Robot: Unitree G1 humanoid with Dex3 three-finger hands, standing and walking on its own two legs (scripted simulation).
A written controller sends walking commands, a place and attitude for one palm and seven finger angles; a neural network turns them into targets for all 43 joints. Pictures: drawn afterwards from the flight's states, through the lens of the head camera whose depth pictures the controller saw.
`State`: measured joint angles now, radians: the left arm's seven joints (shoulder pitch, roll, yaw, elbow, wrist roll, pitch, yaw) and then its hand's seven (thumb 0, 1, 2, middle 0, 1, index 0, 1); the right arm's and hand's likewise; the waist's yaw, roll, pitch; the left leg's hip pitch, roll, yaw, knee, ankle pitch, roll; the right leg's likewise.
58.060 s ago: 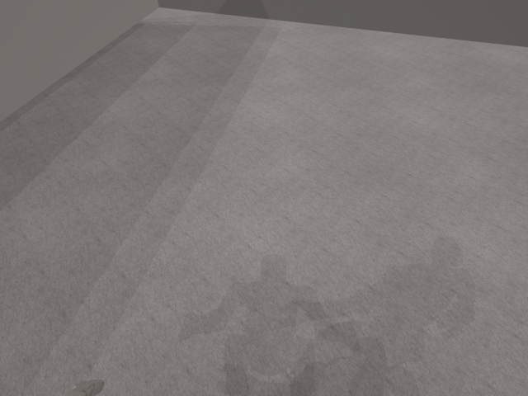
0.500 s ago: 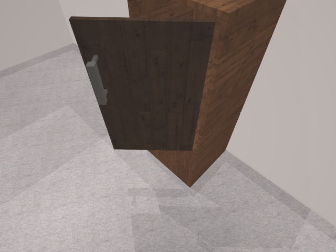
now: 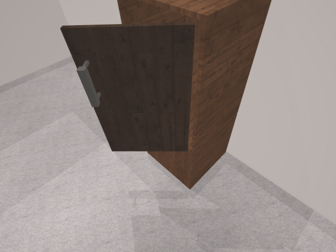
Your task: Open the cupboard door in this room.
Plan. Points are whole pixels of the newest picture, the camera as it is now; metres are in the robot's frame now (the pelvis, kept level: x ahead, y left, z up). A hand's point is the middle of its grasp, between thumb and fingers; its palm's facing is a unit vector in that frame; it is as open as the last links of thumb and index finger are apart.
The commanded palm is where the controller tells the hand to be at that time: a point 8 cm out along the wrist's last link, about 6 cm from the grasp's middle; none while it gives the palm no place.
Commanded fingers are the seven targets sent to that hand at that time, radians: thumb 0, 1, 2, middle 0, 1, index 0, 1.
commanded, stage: come to a stop and stand still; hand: left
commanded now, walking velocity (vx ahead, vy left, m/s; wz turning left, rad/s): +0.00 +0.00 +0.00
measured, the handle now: (91, 84) +0.59 +0.28 +0.08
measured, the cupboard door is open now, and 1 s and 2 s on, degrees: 43 43 43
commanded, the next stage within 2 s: look again from close up in 0.32 s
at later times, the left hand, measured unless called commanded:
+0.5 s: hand out of the picture +0.03 +0.17 -0.17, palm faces +0.02 -0.98 -0.21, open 7.3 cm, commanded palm none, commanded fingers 0.00 0.90 0.90 -0.20 -0.30 -0.20 -0.30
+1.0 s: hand out of the picture +0.05 +0.18 -0.17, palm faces +0.03 -0.98 -0.22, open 7.3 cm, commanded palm none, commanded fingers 0.00 0.90 0.90 -0.20 -0.30 -0.20 -0.30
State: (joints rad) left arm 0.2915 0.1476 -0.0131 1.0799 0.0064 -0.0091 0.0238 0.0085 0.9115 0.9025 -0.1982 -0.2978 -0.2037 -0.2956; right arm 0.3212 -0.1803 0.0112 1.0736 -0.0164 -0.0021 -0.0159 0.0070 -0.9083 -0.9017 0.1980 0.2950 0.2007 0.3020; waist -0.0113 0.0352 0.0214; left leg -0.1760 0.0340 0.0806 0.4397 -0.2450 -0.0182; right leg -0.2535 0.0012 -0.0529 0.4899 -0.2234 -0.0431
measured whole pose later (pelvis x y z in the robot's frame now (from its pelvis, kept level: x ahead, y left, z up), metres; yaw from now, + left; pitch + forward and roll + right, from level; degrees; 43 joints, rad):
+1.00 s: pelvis +0.04 +0.00 +0.00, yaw +0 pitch -1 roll +1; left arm 0.26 0.16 0.00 1.11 0.01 -0.02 0.03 0.01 0.92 0.90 -0.20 -0.30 -0.20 -0.30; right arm 0.27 -0.14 0.01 1.14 -0.01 -0.02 -0.04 0.01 -0.91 -0.90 0.20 0.30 0.20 0.30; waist 0.00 0.01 0.03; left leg -0.11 0.05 0.08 0.40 -0.28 -0.03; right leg -0.19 0.02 -0.06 0.45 -0.26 -0.05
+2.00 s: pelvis +0.04 +0.04 +0.00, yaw -1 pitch -1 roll +0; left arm 0.28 0.14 -0.01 1.10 0.00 -0.02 0.05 0.01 0.93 0.90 -0.20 -0.30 -0.20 -0.30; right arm 0.30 -0.17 0.01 1.06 -0.01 -0.02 -0.04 0.01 -0.91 -0.90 0.20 0.29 0.20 0.30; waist -0.01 0.04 0.03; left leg -0.13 -0.01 0.09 0.50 -0.35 0.03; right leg -0.21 -0.01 -0.06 0.53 -0.30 -0.02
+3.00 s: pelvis +0.04 +0.03 +0.00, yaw -1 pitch +0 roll +0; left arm 0.27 0.15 -0.01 1.12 0.01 -0.02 0.05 0.01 0.92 0.90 -0.20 -0.30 -0.20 -0.30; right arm 0.27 -0.14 0.02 1.14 -0.01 -0.02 -0.04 0.01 -0.91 -0.90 0.20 0.30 0.20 0.30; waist 0.00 0.01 0.04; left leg -0.11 0.00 0.09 0.42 -0.30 0.01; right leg -0.19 0.00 -0.07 0.46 -0.26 -0.03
